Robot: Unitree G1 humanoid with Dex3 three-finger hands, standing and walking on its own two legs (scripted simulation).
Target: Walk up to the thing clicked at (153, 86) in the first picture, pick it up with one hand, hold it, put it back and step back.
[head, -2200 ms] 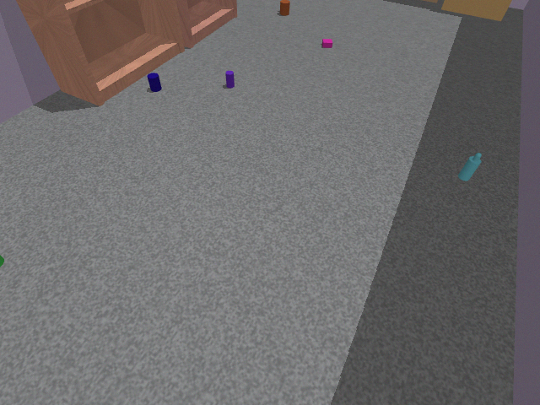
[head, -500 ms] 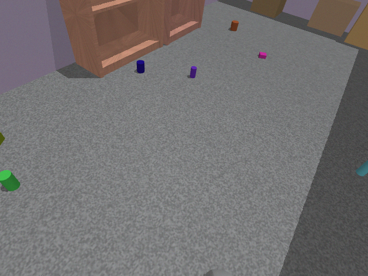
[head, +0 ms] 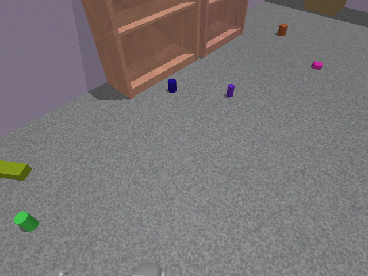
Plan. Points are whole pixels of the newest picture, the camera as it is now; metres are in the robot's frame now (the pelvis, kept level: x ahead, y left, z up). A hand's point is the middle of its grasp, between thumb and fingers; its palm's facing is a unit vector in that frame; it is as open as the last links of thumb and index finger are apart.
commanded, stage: walk up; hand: left
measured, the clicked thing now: (172, 85) +1.70 +0.20 -0.72
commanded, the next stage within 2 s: none
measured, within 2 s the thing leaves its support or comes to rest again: neither
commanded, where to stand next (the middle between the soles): +1.30 -0.04 m, yaw +0 degrees
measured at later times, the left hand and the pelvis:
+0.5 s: hand (92, 189) +0.38 +0.31 -0.15, palm faces -0.04 -0.95 -0.32, open 7.4 cm; pelvis +0.30 +0.03 +0.00, yaw +0 degrees
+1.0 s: hand (128, 128) +0.60 +0.23 -0.12, palm faces -0.01 -0.92 -0.39, open 7.4 cm; pelvis +0.54 -0.04 +0.00, yaw -1 degrees
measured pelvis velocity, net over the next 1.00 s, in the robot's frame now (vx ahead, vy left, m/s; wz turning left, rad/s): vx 0.54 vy -0.04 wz -0.01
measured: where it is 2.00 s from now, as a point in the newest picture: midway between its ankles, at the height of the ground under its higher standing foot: (199, 156)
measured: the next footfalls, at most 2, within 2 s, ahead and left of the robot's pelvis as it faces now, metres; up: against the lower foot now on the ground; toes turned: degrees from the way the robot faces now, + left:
left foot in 0.24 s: +0.34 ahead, +0.15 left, +0.00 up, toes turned +7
right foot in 0.70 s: +0.59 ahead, -0.13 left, +0.00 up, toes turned -6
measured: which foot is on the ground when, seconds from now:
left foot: up 0.00-0.22, down 0.24-0.72, up 0.74-1.00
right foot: down 0.00-0.26, up 0.28-0.68, down 0.70-1.00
